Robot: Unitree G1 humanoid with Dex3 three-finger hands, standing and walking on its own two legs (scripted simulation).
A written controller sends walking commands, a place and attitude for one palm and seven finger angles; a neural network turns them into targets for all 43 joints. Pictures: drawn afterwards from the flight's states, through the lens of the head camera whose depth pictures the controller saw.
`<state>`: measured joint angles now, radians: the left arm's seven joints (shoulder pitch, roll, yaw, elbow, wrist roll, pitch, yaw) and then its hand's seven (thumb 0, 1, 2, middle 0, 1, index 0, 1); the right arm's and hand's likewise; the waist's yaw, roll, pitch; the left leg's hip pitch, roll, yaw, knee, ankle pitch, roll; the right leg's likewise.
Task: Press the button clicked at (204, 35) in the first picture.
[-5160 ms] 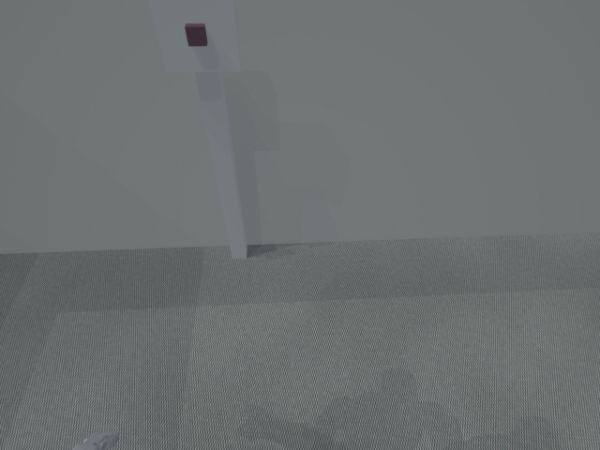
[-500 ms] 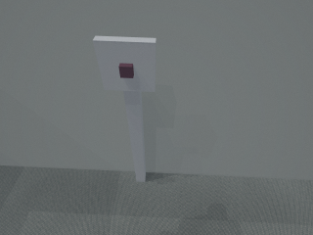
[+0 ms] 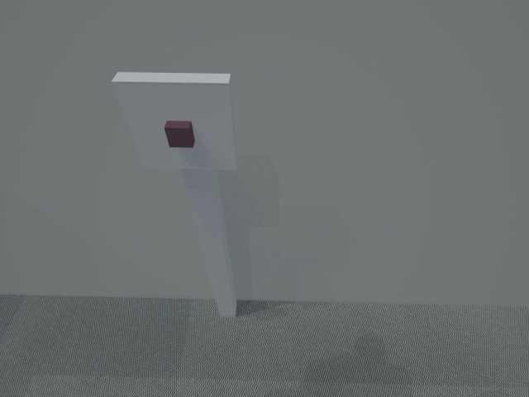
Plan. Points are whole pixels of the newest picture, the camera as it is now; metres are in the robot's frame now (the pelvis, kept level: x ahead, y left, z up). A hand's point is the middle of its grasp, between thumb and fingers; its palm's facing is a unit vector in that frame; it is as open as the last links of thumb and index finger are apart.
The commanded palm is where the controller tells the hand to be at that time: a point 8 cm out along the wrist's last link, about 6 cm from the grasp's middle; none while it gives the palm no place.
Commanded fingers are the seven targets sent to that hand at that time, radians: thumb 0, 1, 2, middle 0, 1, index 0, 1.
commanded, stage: come to a stop and stand still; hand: left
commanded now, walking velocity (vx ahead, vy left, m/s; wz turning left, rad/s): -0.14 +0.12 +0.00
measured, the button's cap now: (180, 133) +0.50 +0.17 +0.14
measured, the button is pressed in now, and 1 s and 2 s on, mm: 0 0 0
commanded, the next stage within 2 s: look again from close up in 1.60 s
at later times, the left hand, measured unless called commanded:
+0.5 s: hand out of the picture +0.01 +0.23 -0.17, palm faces +0.03 -0.97 -0.23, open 7.3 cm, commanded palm none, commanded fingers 0.00 0.90 0.90 -0.20 -0.30 -0.20 -0.30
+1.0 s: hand out of the picture -0.02 +0.27 -0.18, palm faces +0.00 -0.98 -0.21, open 7.3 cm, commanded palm none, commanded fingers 0.00 0.90 0.90 -0.20 -0.30 -0.20 -0.30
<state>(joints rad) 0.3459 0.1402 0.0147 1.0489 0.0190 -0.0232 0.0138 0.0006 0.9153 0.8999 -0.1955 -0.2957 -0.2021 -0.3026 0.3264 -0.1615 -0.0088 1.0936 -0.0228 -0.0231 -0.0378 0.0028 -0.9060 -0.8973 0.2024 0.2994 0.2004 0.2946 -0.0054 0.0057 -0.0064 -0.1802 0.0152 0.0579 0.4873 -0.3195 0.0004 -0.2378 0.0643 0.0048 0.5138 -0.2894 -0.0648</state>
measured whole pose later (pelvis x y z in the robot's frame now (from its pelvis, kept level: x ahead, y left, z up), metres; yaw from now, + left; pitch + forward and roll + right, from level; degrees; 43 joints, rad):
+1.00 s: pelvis -0.03 +0.08 +0.00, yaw +0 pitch -1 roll +0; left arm 0.27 0.22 -0.02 1.08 0.01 0.01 0.03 0.00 0.91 0.90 -0.20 -0.30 -0.20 -0.30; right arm 0.28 -0.21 0.01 1.06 -0.02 -0.02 -0.02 0.00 -0.91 -0.90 0.20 0.30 0.20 0.29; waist 0.00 -0.03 0.03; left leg -0.15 -0.10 0.09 0.41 -0.24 0.12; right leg -0.22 -0.05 0.05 0.46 -0.23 0.02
